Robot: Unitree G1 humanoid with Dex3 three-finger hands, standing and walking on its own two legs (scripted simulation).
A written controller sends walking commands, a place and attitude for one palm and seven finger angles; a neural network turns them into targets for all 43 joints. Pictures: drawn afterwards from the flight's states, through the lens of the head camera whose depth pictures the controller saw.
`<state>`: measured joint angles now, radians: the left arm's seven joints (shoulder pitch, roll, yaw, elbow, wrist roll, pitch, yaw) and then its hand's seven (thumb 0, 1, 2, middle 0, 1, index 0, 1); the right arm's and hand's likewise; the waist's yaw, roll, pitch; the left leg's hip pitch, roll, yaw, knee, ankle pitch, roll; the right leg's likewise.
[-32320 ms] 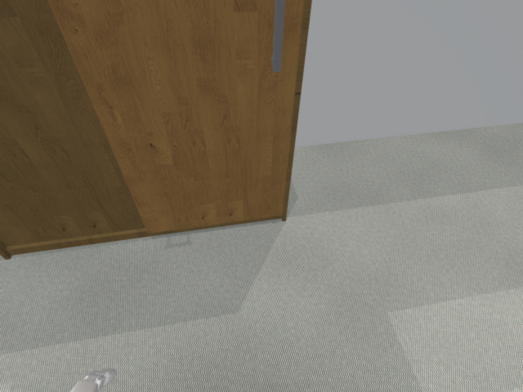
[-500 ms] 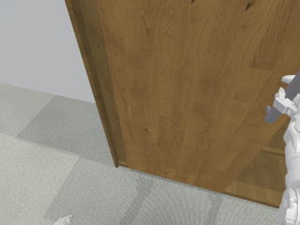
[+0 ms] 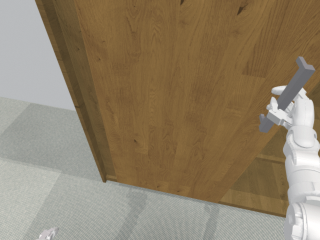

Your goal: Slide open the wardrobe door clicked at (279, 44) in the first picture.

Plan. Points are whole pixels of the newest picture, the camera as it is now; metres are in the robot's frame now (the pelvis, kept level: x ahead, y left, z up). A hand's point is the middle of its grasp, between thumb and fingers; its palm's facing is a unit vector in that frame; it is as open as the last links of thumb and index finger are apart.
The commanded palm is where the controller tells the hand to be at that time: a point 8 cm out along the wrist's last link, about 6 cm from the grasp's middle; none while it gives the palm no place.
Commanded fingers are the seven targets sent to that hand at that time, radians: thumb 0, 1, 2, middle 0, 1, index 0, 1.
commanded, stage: stop walking and hold the door there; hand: right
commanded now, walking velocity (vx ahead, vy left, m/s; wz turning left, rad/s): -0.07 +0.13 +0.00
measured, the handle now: (280, 98) +0.46 -0.27 +0.15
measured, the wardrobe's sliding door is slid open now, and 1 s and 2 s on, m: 0.52 0.52 0.52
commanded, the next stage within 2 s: loosen the grip on the handle in 1.02 s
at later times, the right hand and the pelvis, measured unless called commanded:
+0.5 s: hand (269, 114) +0.43 -0.24 +0.12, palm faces +0.20 +0.96 -0.19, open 5.4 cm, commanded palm +0.39 -0.28 +0.12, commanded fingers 0.00 -0.90 -0.90 0.45 1.40 0.45 1.40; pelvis -0.03 -0.05 -0.01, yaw -1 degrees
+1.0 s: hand (269, 114) +0.42 -0.23 +0.13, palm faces +0.16 +0.98 -0.12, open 5.8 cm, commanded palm +0.39 -0.26 +0.12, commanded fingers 0.00 -0.90 -0.90 0.45 1.40 0.45 1.40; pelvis -0.04 -0.07 +0.00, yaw -1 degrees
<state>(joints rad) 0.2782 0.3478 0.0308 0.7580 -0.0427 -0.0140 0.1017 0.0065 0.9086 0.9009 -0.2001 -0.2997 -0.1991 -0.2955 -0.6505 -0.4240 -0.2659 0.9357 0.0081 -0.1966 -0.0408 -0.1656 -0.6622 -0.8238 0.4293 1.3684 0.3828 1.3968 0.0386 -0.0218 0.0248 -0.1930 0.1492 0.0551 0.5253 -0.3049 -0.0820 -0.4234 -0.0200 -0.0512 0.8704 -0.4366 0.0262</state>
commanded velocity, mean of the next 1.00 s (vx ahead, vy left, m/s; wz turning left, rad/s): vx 0.02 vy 0.08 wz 0.00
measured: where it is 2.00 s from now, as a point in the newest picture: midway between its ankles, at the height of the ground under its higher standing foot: outside the picture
